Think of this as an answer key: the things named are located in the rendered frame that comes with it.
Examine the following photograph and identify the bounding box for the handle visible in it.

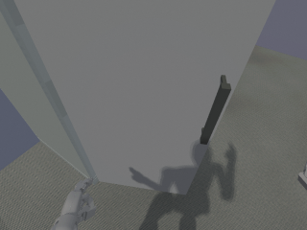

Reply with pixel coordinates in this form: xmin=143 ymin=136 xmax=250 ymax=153
xmin=200 ymin=75 xmax=231 ymax=145

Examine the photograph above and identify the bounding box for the right robot hand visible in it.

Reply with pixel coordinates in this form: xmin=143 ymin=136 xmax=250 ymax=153
xmin=297 ymin=161 xmax=307 ymax=190

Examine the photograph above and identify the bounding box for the robot left forearm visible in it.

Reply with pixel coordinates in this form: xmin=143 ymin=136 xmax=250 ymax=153
xmin=50 ymin=214 xmax=79 ymax=230

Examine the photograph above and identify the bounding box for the left robot hand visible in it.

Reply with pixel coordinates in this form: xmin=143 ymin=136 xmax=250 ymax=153
xmin=60 ymin=177 xmax=97 ymax=223

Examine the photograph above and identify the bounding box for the fridge door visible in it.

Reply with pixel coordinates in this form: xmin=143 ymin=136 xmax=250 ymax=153
xmin=13 ymin=0 xmax=276 ymax=196

